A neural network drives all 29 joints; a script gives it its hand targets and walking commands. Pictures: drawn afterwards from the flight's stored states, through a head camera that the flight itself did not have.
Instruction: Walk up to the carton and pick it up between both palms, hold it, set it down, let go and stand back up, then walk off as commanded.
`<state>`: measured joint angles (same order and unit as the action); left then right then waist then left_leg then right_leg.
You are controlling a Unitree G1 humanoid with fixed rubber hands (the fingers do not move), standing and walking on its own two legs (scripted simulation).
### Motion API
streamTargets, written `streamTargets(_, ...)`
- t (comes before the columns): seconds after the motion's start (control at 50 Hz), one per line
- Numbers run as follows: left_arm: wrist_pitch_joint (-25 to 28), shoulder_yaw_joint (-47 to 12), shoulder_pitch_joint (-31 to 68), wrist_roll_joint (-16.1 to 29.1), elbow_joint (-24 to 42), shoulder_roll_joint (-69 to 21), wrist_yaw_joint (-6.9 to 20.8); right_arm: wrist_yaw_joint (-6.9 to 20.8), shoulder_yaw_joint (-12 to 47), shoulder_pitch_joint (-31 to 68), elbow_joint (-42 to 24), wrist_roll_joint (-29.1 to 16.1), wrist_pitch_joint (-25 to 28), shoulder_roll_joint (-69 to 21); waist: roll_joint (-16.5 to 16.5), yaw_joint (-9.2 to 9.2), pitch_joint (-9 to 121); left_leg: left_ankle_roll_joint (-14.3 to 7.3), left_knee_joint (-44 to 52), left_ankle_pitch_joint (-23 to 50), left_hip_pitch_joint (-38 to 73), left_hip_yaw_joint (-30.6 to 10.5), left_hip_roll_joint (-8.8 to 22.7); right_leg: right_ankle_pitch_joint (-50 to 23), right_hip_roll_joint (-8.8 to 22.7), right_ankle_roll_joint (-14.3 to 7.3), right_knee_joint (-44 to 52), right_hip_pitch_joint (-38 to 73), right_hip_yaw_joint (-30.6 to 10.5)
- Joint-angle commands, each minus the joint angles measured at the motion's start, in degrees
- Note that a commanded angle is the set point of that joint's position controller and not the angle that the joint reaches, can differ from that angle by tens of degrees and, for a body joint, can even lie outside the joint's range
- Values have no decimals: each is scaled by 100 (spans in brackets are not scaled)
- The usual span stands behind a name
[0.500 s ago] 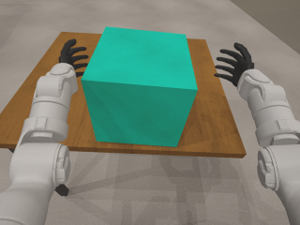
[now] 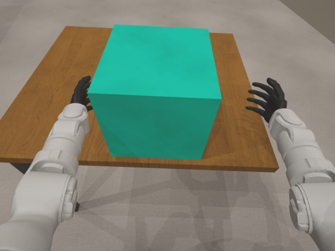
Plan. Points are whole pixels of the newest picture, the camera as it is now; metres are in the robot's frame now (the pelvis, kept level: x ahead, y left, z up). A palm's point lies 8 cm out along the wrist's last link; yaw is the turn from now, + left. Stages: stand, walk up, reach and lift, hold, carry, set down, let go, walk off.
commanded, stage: reach and lift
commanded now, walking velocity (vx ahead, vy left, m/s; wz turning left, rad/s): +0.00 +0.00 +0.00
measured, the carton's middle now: (158, 93) +0.52 +0.06 +0.06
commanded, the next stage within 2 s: none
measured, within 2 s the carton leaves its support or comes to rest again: neither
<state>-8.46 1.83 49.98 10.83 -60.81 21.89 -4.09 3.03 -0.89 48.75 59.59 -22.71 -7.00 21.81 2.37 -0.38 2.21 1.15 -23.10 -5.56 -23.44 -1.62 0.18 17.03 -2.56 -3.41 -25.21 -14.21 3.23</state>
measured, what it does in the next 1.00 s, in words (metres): stands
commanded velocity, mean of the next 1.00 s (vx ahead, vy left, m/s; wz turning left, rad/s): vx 0.00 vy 0.00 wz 0.00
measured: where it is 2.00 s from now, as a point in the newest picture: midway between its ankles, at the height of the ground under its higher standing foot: outside the picture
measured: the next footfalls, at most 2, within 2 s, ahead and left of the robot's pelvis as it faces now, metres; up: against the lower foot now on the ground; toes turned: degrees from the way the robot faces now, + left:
none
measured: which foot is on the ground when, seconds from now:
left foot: down 0.00-1.00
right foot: down 0.00-1.00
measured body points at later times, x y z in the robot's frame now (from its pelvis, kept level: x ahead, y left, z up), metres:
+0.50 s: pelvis +0.02 +0.00 -0.01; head +0.11 +0.01 +0.44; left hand +0.46 +0.24 +0.07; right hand +0.48 -0.21 +0.07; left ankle +0.06 +0.13 -0.74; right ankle -0.05 -0.08 -0.74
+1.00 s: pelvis +0.00 +0.00 +0.00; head +0.08 +0.02 +0.44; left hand +0.44 +0.21 +0.06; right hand +0.45 -0.16 +0.07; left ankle +0.06 +0.13 -0.74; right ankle -0.05 -0.08 -0.74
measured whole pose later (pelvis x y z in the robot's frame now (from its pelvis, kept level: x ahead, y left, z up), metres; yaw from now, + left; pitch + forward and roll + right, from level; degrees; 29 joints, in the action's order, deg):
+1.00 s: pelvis +0.00 +0.00 +0.00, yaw +0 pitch +17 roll +0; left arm 3.9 14.8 45.5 1.2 -54.9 9.6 -4.7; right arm 2.5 -15.2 46.5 58.2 4.7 9.1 7.2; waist 2.5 -0.7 8.3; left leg 1.0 -21.5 -3.1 -35.2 -1.6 0.4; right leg 15.4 -2.7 -2.9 -25.5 -26.9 3.2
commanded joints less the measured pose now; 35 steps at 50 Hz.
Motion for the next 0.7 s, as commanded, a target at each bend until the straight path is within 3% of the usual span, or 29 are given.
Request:
streamTargets(0.0, 1409, -171, 3277, 749, 1449, 263, -159, 76, 372, 3630, -1103, -21, 1192, 1114, -193, -649, 5057, -1, -746, 1912, 1946, 106, 204, -2739, 167, 575, 96, -2074, -315)
streamTargets(0.06, 1585, -194, 3264, 806, 1566, 222, -181, 77, 499, 3633, -1079, -165, 1329, 1159, -309, -651, 5635, 66, -934, 2343, 2099, 100, 235, -3052, 148, 585, 32, -2142, -293)
streamTargets(0.12, 1531, -139, 2802, 725, 1964, 162, -200, 106, 578, 3247, -920, -300, 1445, 1286, -570, -667, 6052, 187, -1095, 3279, 2702, 68, 307, -3359, 57, 597, 51, -2382, -200)
streamTargets(0.24, 963, -55, 1859, 446, 2979, -280, -236, 130, 478, 2542, -893, -294, 1581, 1380, -1194, -694, 6168, 376, -1448, 5116, 4268, -172, 505, -2841, -71, 420, 444, -3582, 0)
streamTargets(0.28, 725, -13, 1645, 342, 3168, -323, -242, 100, 422, 2483, -1118, -253, 1610, 1375, -1096, -695, 6160, 394, -1452, 5302, 4153, -147, 481, -3106, -74, 363, 579, -3261, -21)
streamTargets(0.36, 433, 187, 1596, 233, 3476, -361, -158, 57, 337, 2521, -1514, -112, 1527, 1203, -809, -694, 5899, 247, -1321, 5110, 3837, -128, 378, -3791, 20, 507, 510, -2920, -80)
streamTargets(0.44, 429, 294, 1618, 196, 3592, -668, -75, -11, 252, 2678, -1879, 78, 1490, 768, -469, -666, 5807, 94, -1192, 4692, 3545, -179, 321, -4143, 110, 644, 380, -2743, -129)
streamTargets(0.46, 465, 350, 1646, 177, 3612, -715, -41, -32, 346, 2720, -1994, 82, 1479, 587, -416, -728, 5851, 57, -1159, 4560, 3396, -149, 308, -4333, 135, 681, 330, -2609, -171)
streamTargets(0.58, 805, 799, 1734, -472, 2777, -1136, 306, -8, 375, 2925, -2041, 645, 1487, -445, 343, -782, 5430, -171, -528, 2944, 2064, 118, 121, -5548, 337, 971, 48, -894, -358)
streamTargets(0.64, 1143, 899, 2108, -989, 2500, -1682, 519, 107, 92, 3032, -1817, 1243, 1620, -1285, 234, -695, 5498, -179, -294, 2471, 1716, 204, 115, -5611, 453, 1082, -98, -459, -380)
streamTargets(0.68, 1346, 838, 2486, -1369, 2143, -2437, 706, 274, -169, 3136, -1564, 1842, 1721, -2179, 143, -619, 5526, -173, -191, 2187, 1738, 307, 101, -5091, 476, 1075, -69, -426, -350)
